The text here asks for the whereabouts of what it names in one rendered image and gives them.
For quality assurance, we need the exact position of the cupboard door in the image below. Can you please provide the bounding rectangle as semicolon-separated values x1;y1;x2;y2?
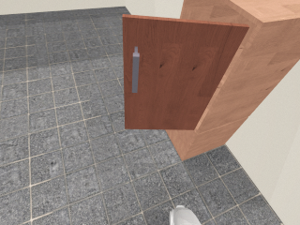
122;14;249;130

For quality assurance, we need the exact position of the handle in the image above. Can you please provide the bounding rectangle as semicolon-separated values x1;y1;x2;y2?
131;46;140;93

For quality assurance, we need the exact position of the robot right thigh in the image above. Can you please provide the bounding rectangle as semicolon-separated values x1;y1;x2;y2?
169;207;202;225

